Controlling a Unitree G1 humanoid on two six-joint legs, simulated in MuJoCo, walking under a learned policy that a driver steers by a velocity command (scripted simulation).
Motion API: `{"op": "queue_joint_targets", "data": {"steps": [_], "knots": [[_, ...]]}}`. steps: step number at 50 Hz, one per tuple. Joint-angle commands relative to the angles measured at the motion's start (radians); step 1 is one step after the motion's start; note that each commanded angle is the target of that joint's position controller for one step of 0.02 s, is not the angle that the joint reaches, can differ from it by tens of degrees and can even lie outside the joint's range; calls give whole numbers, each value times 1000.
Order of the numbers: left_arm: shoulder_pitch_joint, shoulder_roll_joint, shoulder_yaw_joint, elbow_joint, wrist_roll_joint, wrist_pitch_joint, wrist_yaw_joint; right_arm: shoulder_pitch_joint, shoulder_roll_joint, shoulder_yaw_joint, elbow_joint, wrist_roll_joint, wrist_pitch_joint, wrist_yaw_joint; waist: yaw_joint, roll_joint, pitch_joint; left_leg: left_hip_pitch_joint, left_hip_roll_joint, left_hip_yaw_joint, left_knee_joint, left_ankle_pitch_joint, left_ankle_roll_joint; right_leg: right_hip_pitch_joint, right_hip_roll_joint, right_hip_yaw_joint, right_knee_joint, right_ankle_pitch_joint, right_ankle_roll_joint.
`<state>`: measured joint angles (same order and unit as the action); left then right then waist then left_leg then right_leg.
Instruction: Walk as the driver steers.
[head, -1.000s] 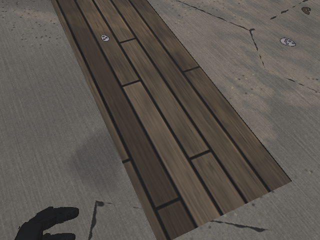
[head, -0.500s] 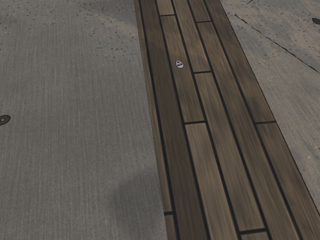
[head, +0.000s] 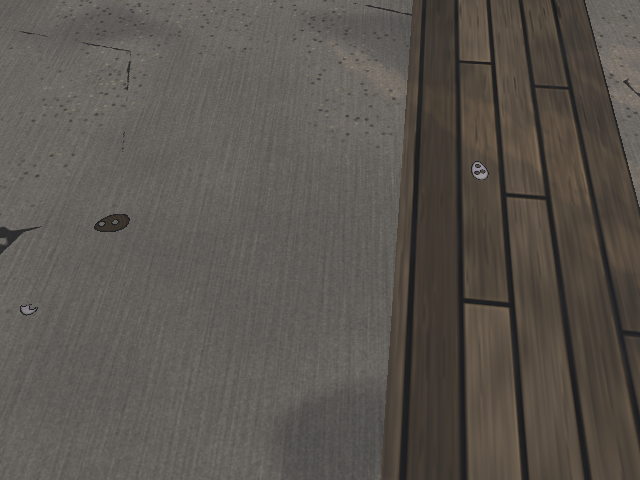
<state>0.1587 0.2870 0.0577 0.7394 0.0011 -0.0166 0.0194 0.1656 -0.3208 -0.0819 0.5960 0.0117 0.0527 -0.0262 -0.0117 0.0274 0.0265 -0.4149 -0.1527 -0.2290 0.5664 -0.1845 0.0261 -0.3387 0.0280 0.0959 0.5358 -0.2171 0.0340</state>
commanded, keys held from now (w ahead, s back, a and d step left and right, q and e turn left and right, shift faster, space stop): q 0.02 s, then no key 0.36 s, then e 0.30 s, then w+e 0.28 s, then w+q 0.04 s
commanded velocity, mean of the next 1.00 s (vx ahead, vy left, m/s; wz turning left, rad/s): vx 0.08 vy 0.00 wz -0.09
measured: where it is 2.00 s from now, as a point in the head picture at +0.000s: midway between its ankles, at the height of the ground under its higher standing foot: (387, 441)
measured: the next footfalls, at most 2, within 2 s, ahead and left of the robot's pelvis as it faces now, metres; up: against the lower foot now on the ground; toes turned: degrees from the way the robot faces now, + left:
left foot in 0.36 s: +0.01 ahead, +0.13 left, +0.00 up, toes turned +4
right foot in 0.82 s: +0.03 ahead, -0.12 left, +0.00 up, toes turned -7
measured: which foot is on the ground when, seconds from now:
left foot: up 0.00-0.34, down 0.36-0.80, up 0.82-1.00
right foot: down 0.00-0.54, up 0.56-0.80, down 0.82-1.00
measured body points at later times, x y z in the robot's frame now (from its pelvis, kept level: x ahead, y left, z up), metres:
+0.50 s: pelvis +0.00 +0.01 +0.01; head +0.01 +0.02 +0.46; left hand +0.08 +0.29 -0.12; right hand +0.18 -0.22 -0.09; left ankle -0.03 +0.12 -0.73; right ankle +0.03 -0.14 -0.73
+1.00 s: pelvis +0.05 -0.05 +0.02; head +0.06 -0.09 +0.47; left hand +0.13 +0.21 -0.08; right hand +0.18 -0.35 -0.09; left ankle +0.11 +0.11 -0.65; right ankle -0.01 -0.11 -0.73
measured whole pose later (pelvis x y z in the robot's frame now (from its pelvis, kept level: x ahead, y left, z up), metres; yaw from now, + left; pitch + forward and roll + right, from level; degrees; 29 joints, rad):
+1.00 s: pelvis +0.05 -0.05 +0.02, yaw -10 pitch +1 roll +3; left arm 0.40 0.25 0.04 0.76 -0.01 -0.05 0.00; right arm 0.14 -0.31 -0.09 0.71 0.00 -0.07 0.01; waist 0.04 0.03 0.01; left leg -0.56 0.04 -0.03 0.99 -0.21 0.00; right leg -0.12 0.04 0.04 0.38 -0.27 -0.08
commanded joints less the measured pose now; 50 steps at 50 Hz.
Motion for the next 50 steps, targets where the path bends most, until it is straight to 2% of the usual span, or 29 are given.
{"op": "queue_joint_targets", "data": {"steps": [1, 2, 3, 4, 6, 8, 11, 14, 16, 17, 18, 19, 20, 21, 22, 25, 30, 32, 34, 38, 39, 40, 41, 42, 43, 44, 45, 47, 50], "knots": [[44, 251, 69, -53, 49, -7, 1, 10, -97, -30, -105, 10, -17, 1, -14, -343, -86, -192, -27, 76, 288, -439, -8, 170, -402, 422, -262, 248, -261], [4, 193, 56, -83, 49, -11, 3, 34, -170, -51, -83, -12, -28, 2, -8, -260, -88, -191, 47, 46, 490, -420, -47, 149, -431, 425, -241, 305, -307], [-35, 143, 43, -93, 33, -11, 9, 55, -181, -60, -51, -5, -25, 4, -20, -181, -86, -183, 51, 50, 568, -361, -62, 147, -371, 314, -209, 333, -272], [-56, 123, 36, -98, 18, -9, 10, 76, -152, -55, -22, -4, -14, -2, -25, -139, -79, -183, 53, 62, 614, -321, -82, 162, -307, 228, -185, 335, -231], [-40, 112, 27, -90, 1, -2, 14, 69, -92, -36, -17, -3, -1, -4, -8, -136, -67, -195, 52, 76, 656, -274, -107, 183, -271, 156, -175, 404, -230], [-10, 113, 27, -79, 6, 7, 15, 23, -61, -22, -34, 6, -3, -4, 16, -171, -72, -179, 62, 114, 555, -253, -121, 226, -245, 106, -176, 416, -236], [-7, 126, 30, -71, 5, 17, 14, -14, -26, -1, -45, -2, -5, 0, 35, -219, -102, -50, 114, 161, 309, -271, -126, 247, -243, 77, -162, 406, -239], [18, 156, 37, -53, -6, 25, 5, -14, -38, 0, -36, 3, -7, 8, 53, -250, -100, 79, 127, 218, 89, -232, -112, 224, -259, 95, -153, 405, -249], [12, 145, 30, -42, -22, 26, 2, 44, -32, -1, 0, -1, -10, 13, 16, -219, -86, 208, 117, 243, -180, -28, -73, 180, -241, 82, -121, 380, -218], [56, 129, 23, -24, -25, 17, 0, 46, -50, -1, 3, -9, -11, 12, 19, -186, -84, 298, 137, 204, -264, 74, -42, 130, -225, 75, -116, 322, -170], [78, 102, 12, -22, 0, 3, -7, 58, -98, -7, -7, -17, -10, 4, 36, -79, -129, 418, 243, 86, -230, 254, -6, 54, -183, 32, -58, 194, -99], [98, 43, -6, -30, 23, -13, -14, 10, -140, -13, -3, -33, -8, 1, 93, 135, -131, 359, 331, 9, -171, 304, 75, 26, -88, -76, -50, -18, -26], [48, 55, -10, -21, 34, -15, -14, -23, -32, 14, -8, -41, -18, 12, 56, 107, -130, 265, 327, 22, -187, 167, 105, 114, -101, -64, -85, -32, 12], [13, 78, -5, -14, 26, -14, -18, -23, -3, 23, 2, -49, -27, 19, 40, 78, -97, 255, 274, 64, -191, 44, 69, 117, -93, -65, -92, 26, 21], [-8, 88, -2, -6, 15, -10, -16, -9, -28, 15, 12, -52, -34, 18, 21, 68, -70, 255, 240, 93, -190, -3, 38, 97, -83, -68, -77, 54, 16], [-16, 120, 8, -15, -5, 5, -6, 17, -84, -1, 26, -37, -45, 4, 14, 97, -6, 239, 269, 86, -201, 33, 40, 19, -69, -59, -25, 67, 1], [6, 109, 24, -31, -15, 27, -7, 19, -102, -18, 13, -30, -36, -21, -8, 166, -7, 245, 459, -21, -230, 197, 193, -132, -59, -85, 323, -288, 5], [13, 99, 31, -39, -22, 41, -13, 1, -99, -19, 16, -25, -46, -22, 1, 109, -8, 278, 514, -19, -218, 365, 235, -209, -93, -53, 462, -383, 11], [27, 86, 27, -40, -20, 52, -19, -51, -108, -26, 16, -12, -48, -18, 16, 78, -27, 281, 484, 61, -192, 424, 210, -168, -107, -74, 404, -319, 17], [58, 93, 28, -48, -33, 54, -47, -53, -135, -36, 37, 13, -46, -2, 25, 94, -60, 204, 438, 143, -224, -93, 153, 36, -64, -173, 155, -159, -39], [126, 93, 33, -22, -33, 50, -49, -64, -124, -33, 44, 20, -48, 2, 60, 83, -60, 142, 411, 182, -175, -215, 125, 146, -26, -211, 49, -97, -62], [215, 118, 48, 18, -32, 44, -44, -39, -79, -21, 56, 11, -53, 7, 81, 15, -67, 51, 361, 246, -43, -304, 87, 282, 8, -199, -12, -116, -88], [317, 209, 75, 30, -37, 33, -30, -62, -9, 0, 37, -16, -62, 16, 111, -227, -60, -156, 267, 367, 334, -381, -4, 412, -180, 119, -154, -194, -175], [322, 322, 86, -15, -11, -5, -42, -156, 2, 7, -52, -9, -86, 15, 115, -364, -46, -456, 96, 248, 550, -489, -39, 432, -402, 700, -347, -377, -393], [278, 238, 63, -33, 7, -34, -48, -187, -71, -10, -46, 24, -110, 20, 117, -194, -8, -503, 167, 136, 635, -433, -17, 407, -435, 710, -394, -466, -408], [231, 187, 45, -39, 1, -48, -43, -168, -102, -20, -30, 34, -126, 27, 80, -158, 39, -496, 201, 127, 607, -313, 8, 368, -395, 610, -386, -465, -359], [198, 167, 38, -50, -11, -53, -36, -135, -105, -24, 1, 13, -134, 25, 57, -102, 54, -471, 224, 135, 570, -216, 10, 349, -343, 507, -366, -397, -311], [185, 154, 27, -59, -11, -48, -19, -124, -98, -29, 23, -17, -144, 26, 44, -111, 47, -387, 233, 144, 462, -52, -11, 319, -261, 355, -374, -207, -257], [232, 138, 23, -49, -6, -53, -4, -112, -61, -20, 50, -11, -145, 37, 50, -112, 15, -364, 212, 189, 344, 109, -46, 368, -217, 204, -381, 71, -234]]}}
